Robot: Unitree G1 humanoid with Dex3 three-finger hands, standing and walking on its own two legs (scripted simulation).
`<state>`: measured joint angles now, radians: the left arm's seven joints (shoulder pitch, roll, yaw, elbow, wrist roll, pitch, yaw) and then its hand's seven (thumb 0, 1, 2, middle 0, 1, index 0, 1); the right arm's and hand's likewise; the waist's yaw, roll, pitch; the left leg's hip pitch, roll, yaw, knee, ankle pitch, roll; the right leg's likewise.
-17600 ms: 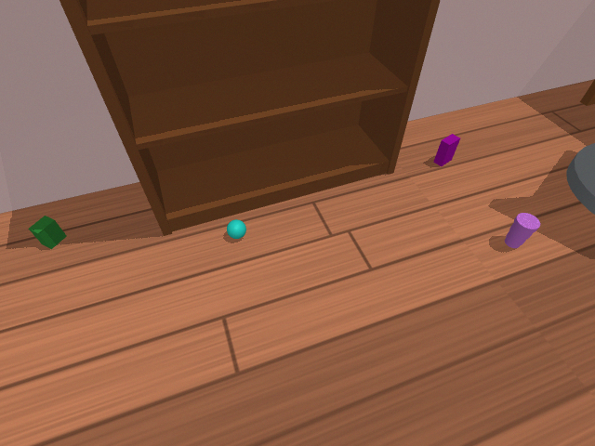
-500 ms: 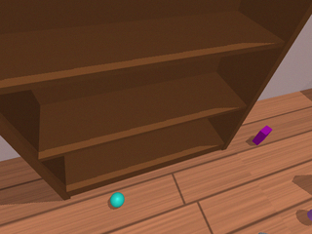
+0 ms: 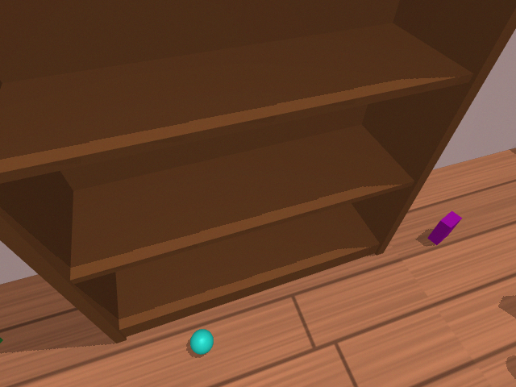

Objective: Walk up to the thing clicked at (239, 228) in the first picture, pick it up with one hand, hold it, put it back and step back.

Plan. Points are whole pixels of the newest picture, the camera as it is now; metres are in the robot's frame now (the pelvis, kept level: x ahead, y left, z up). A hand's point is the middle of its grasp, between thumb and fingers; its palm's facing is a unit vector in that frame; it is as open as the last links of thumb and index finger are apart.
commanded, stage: stand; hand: left
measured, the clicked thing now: (201, 341) +0.41 +0.21 -0.74
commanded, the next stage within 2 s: walk up in 0.26 s
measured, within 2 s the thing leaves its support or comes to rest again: neither
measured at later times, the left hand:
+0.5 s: hand out of the picture +0.06 +0.27 -0.17, palm faces -0.03 -0.92 -0.39, open 7.4 cm
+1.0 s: hand out of the picture -0.08 +0.29 -0.18, palm faces -0.10 -0.92 -0.38, open 7.4 cm
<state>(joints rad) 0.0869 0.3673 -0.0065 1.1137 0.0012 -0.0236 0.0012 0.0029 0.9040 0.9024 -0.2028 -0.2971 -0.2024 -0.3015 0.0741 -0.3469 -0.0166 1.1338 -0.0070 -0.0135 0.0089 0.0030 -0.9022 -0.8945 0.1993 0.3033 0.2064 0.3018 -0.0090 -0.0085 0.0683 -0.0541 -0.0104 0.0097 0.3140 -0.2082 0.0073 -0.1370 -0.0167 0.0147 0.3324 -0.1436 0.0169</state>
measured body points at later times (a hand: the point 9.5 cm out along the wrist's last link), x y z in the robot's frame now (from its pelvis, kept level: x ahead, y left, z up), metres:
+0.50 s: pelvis -0.06 +0.00 -0.02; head +0.01 +0.01 +0.43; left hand +0.06 +0.32 -0.14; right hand +0.04 -0.32 -0.14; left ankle -0.06 +0.11 -0.73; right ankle +0.03 -0.13 -0.75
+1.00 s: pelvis -0.20 +0.02 -0.03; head -0.12 +0.04 +0.42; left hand -0.07 +0.34 -0.16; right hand -0.11 -0.30 -0.13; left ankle -0.10 +0.13 -0.75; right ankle -0.25 -0.12 -0.73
